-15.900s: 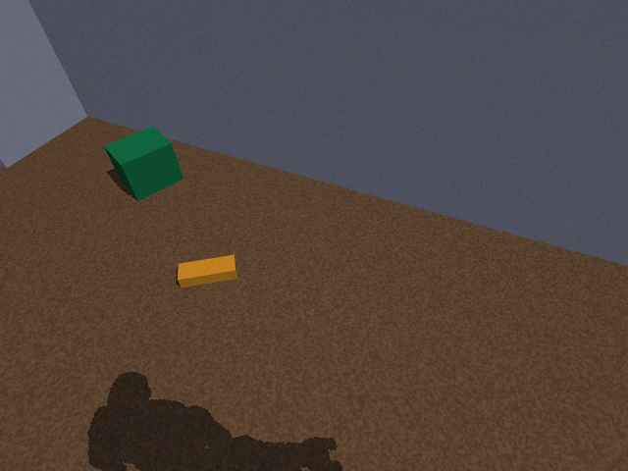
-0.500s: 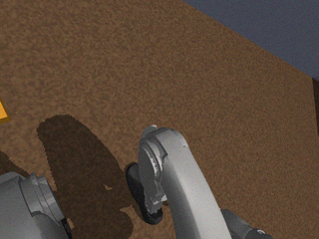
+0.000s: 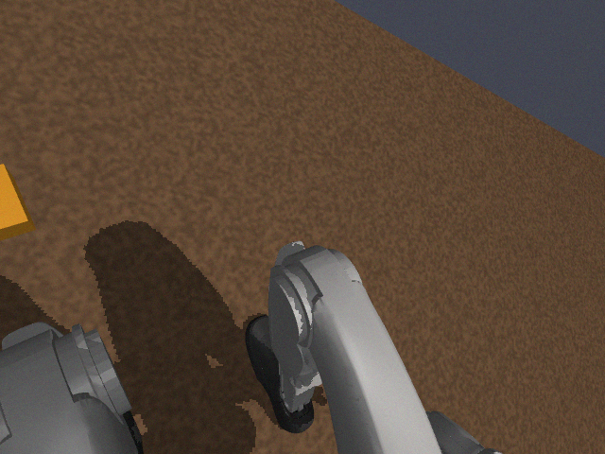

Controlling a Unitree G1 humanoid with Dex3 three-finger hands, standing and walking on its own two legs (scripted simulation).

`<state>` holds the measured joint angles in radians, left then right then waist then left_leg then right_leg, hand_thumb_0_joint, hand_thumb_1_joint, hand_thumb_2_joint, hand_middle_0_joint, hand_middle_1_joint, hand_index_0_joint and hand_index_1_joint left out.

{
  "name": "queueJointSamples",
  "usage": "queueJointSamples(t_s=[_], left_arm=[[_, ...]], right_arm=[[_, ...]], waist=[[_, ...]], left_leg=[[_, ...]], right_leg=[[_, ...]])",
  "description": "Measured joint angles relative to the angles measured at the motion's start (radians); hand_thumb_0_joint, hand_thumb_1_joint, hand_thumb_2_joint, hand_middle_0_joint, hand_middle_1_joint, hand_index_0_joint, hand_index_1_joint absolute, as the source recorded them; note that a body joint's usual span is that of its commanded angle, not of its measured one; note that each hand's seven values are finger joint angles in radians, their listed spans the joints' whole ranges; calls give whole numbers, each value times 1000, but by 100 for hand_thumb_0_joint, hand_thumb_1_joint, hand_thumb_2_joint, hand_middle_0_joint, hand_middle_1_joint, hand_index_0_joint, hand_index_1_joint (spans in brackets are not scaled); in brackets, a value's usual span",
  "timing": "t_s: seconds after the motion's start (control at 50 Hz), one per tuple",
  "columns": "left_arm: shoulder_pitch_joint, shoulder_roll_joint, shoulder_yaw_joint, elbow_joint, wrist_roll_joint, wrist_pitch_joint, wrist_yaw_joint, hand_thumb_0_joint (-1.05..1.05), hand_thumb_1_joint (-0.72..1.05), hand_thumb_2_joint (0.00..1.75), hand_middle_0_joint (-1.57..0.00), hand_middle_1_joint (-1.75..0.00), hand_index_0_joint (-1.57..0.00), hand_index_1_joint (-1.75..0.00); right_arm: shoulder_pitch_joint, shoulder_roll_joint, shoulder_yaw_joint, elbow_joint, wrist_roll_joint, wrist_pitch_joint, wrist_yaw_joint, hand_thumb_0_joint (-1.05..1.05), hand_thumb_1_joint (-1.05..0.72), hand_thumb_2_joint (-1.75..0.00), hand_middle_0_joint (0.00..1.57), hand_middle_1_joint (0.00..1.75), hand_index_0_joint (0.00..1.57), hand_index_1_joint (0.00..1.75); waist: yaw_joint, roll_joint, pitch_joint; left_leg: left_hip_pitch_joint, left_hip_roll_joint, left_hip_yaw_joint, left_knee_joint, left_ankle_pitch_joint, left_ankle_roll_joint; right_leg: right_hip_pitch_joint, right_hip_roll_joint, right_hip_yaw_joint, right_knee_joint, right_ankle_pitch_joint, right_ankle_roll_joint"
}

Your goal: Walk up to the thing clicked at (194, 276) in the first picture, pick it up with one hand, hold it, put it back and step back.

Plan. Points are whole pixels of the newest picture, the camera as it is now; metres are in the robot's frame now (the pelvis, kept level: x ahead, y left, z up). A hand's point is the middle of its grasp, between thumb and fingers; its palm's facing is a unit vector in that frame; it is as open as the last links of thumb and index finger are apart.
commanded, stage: settle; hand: left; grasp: from above
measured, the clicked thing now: out of the picture +0.44 +0.34 -0.27
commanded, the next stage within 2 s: lift in 0.62 s
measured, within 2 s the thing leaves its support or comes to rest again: neither
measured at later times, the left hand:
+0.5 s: hand out of the picture +0.43 +0.34 -0.14, palm faces -0.43 -0.13 -0.89, open 10.7 cm
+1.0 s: hand out of the picture +0.41 +0.34 -0.08, palm faces -0.44 -0.13 -0.89, open 10.7 cm
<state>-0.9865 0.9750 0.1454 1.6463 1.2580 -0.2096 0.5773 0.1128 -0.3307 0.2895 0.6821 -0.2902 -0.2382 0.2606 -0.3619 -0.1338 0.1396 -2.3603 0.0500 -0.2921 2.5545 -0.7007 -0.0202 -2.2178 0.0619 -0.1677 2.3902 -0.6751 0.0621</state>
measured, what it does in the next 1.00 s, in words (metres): rises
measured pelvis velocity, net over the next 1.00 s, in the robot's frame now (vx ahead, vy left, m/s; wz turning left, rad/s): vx -0.01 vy -0.01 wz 0.13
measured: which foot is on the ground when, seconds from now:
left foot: down 0.00-1.00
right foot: down 0.00-1.00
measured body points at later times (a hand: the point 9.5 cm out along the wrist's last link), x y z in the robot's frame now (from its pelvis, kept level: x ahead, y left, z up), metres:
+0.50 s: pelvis +0.00 -0.01 +0.02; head +0.22 +0.09 +0.40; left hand +0.45 +0.35 -0.09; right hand +0.10 -0.26 -0.08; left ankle +0.06 +0.13 -0.27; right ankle +0.11 -0.12 -0.27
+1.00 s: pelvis -0.01 -0.01 +0.05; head +0.20 +0.08 +0.44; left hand +0.43 +0.35 -0.03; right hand +0.07 -0.27 -0.05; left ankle +0.06 +0.13 -0.27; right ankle +0.11 -0.12 -0.27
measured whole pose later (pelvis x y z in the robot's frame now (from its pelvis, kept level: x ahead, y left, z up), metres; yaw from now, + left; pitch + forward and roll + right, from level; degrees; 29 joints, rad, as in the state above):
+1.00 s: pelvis -0.01 -0.01 +0.05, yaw +8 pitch +33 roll -8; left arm -0.87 0.71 0.05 1.22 1.16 -0.14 0.19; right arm 0.21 -0.28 0.06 0.71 -0.10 -0.02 0.14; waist -0.22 0.02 -0.08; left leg -2.28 0.04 -0.14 2.32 -0.63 -0.01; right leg -2.17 0.01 -0.07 2.26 -0.66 0.04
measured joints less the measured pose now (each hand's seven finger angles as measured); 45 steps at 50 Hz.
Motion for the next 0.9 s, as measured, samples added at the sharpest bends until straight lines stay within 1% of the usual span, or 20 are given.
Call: queueJointSamples(t_s=[0.04,0.14,0.24,0.34,0.42,0.5,0.62,0.74,0.82,0.9], left_arm=[[15,-16,5,-30,3,6,-13,0,-10,55,-59,-68,-64,-62],[46,-64,5,-115,-11,28,-45,0,-10,55,-59,-66,-64,-60],[60,-127,-33,-191,-40,57,-101,0,-9,54,-59,-65,-64,-59],[57,-174,-71,-213,-57,76,-169,0,-8,53,-60,-63,-65,-57],[54,-194,-82,-232,-65,69,-218,-1,-8,52,-61,-61,-66,-56],[45,-204,-86,-251,-67,53,-252,-1,-8,52,-62,-59,-67,-55],[35,-205,-85,-273,-51,33,-278,-1,-9,52,-63,-58,-67,-54],[32,-209,-84,-293,-47,31,-293,-1,-9,52,-64,-56,-68,-53],[43,-219,-83,-319,-57,37,-310,-1,-9,52,-64,-56,-68,-53],[66,-242,-83,-361,-80,53,-336,-1,-8,51,-64,-56,-67,-53]], right_arm=[[6,2,-15,5,5,3,3,0,-91,-90,21,30,20,30],[21,6,-64,18,30,15,11,0,-91,-90,21,30,20,30],[27,12,-112,31,69,42,11,0,-91,-90,21,30,20,30],[22,18,-145,31,106,78,1,0,-91,-90,21,30,20,30],[17,19,-156,23,126,104,-14,0,-91,-90,21,30,20,30],[17,22,-164,18,137,127,-35,0,-91,-90,20,30,20,30],[32,27,-174,13,145,156,-65,0,-91,-90,21,30,20,30],[51,32,-182,18,151,178,-87,0,-91,-90,21,30,20,30],[66,36,-191,22,158,189,-97,0,-91,-90,21,30,20,30],[81,42,-208,25,172,203,-106,0,-91,-90,21,30,20,30]], waist=[[7,9,-13],[30,36,-57],[63,71,-107],[87,101,-141],[101,115,-148],[108,121,-150],[112,125,-154],[114,129,-161],[119,134,-171],[129,141,-189]], left_leg=[[-3,-1,4,-1,-1,0],[-13,-3,19,-10,0,0],[-19,-4,44,-32,7,4],[-10,-5,72,-64,19,6],[4,-6,87,-86,29,6],[12,-8,99,-102,41,5],[18,-11,107,-118,53,2],[27,-12,117,-140,61,3],[36,-11,123,-158,64,5],[52,-11,132,-184,67,8]], right_leg=[[-3,-2,3,2,-4,-1],[-16,-8,14,4,-10,-4],[-27,-16,32,-2,-14,-7],[-26,-26,51,-14,-13,-11],[-19,-31,63,-23,-9,-12],[-16,-35,71,-29,-3,-15],[-13,-41,77,-36,4,-22],[-8,-44,83,-52,9,-23],[0,-46,86,-68,11,-23],[15,-49,92,-91,12,-22]])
